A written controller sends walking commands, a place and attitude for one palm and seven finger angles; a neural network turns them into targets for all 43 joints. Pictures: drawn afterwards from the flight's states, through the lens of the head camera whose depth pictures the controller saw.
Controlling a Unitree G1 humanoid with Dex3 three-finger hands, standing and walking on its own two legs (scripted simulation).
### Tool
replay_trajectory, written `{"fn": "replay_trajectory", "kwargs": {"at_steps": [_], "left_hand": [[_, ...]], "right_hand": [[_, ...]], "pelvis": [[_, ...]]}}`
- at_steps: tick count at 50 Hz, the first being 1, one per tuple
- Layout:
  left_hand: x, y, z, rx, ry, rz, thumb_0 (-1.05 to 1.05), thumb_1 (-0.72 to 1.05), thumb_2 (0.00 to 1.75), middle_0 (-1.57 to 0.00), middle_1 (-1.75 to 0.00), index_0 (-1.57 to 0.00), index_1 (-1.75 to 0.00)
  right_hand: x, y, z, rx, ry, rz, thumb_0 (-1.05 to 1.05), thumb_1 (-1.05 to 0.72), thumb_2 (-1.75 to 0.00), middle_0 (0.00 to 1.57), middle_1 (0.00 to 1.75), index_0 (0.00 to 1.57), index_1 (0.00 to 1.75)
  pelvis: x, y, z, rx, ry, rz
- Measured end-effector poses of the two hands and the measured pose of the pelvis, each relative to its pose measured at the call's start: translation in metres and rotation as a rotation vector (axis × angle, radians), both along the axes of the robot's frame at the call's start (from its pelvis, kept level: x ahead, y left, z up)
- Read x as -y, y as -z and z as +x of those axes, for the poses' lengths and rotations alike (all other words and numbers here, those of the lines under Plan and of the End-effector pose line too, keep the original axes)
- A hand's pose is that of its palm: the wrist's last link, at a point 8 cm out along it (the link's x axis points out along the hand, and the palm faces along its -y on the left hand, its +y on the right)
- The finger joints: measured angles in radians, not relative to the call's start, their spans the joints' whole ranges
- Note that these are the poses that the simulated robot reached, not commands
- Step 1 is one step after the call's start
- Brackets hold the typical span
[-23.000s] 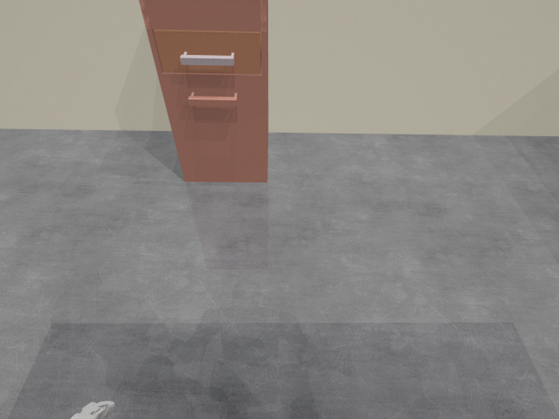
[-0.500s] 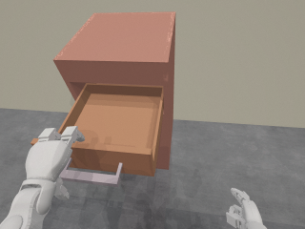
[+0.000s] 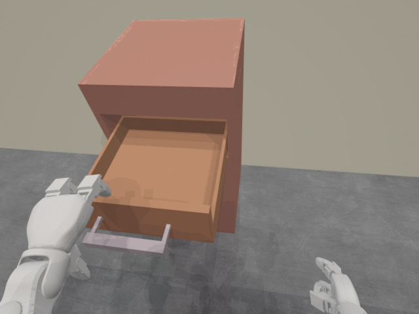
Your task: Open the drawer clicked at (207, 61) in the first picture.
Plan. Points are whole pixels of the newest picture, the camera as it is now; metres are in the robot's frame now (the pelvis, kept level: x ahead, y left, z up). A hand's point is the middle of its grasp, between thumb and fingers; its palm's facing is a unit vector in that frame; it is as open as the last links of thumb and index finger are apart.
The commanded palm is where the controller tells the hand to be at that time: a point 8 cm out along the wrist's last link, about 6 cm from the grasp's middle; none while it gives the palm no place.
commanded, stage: draw the hand back to the body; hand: left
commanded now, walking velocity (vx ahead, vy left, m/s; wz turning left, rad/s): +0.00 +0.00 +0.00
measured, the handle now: (129, 234) +0.28 +0.25 -0.09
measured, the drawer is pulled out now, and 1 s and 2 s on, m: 0.30 0.30 0.30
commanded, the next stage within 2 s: step back with the hand held close in 1.32 s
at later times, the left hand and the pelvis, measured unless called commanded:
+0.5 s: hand (84, 224) +0.21 +0.23 +0.12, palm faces +0.34 -0.81 -0.48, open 13.5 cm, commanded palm +0.17 +0.27 +0.16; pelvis +0.01 +0.00 +0.01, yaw +0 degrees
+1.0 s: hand (71, 214) +0.21 +0.23 +0.16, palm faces +0.38 -0.82 -0.44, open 9.7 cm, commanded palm +0.16 +0.27 +0.18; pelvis +0.02 -0.01 +0.01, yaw +0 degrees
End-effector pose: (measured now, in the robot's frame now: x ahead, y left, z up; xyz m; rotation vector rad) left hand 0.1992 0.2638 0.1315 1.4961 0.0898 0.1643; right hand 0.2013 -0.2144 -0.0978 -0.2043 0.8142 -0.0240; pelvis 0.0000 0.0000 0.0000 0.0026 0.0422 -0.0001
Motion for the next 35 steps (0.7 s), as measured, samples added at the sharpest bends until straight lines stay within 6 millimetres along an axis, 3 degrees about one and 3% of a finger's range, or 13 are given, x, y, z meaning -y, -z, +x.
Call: {"fn": "replay_trajectory", "kwargs": {"at_steps": [10, 17, 21, 24, 28, 35], "left_hand": [[0.01, -0.007, -0.007, -0.016, 0.067, -0.004, 0.0, -0.49, 0.3, -0.32, -1.2, -0.32, -1.2], [0.0, -0.021, -0.018, 0.02, 0.031, 0.017, 0.0, -0.49, 0.3, -0.32, -1.2, -0.32, -1.2], [-0.01, -0.015, -0.025, 0.168, -0.087, -0.636, 0.0, -0.47, 0.31, -0.31, -1.19, -0.32, -1.19], [-0.008, -0.01, -0.026, 0.265, -0.12, -0.899, 0.0, -0.43, 0.33, -0.31, -1.16, -0.31, -1.16], [0.0, -0.02, -0.022, 0.362, -0.071, -1.033, 0.0, -0.34, 0.37, -0.3, -1.1, -0.3, -1.1], [-0.003, -0.043, -0.015, 0.403, -0.01, -1.012, 0.0, -0.13, 0.46, -0.28, -0.96, -0.28, -0.96]], "right_hand": [[-0.002, -0.006, 0.007, 0.032, -0.01, -0.004, 0.01, -0.9, -0.9, 0.2, 0.3, 0.2, 0.3], [-0.006, -0.009, 0.011, 0.044, -0.017, 0.012, 0.01, -0.9, -0.9, 0.2, 0.3, 0.2, 0.3], [-0.009, -0.017, 0.008, 0.122, 0.009, 0.02, 0.01, -0.9, -0.9, 0.2, 0.3, 0.2, 0.3], [-0.011, -0.026, 0.001, 0.162, 0.016, 0.0, 0.01, -0.9, -0.9, 0.2, 0.3, 0.2, 0.3], [-0.008, -0.033, -0.005, 0.188, 0.01, -0.027, 0.01, -0.9, -0.9, 0.2, 0.3, 0.2, 0.3], [0.002, -0.034, -0.008, 0.183, 0.032, -0.029, 0.01, -0.9, -0.9, 0.2, 0.3, 0.21, 0.3]], "pelvis": [[-0.001, -0.001, 0.0, 0.008, 0.001, 0.0], [-0.002, -0.001, 0.001, 0.012, 0.003, -0.002], [-0.002, -0.004, 0.002, 0.064, 0.005, -0.006], [0.0, -0.006, 0.007, 0.085, 0.004, -0.003], [0.003, -0.009, 0.014, 0.102, 0.001, -0.003], [0.005, -0.012, 0.018, 0.101, 0.01, -0.004]]}}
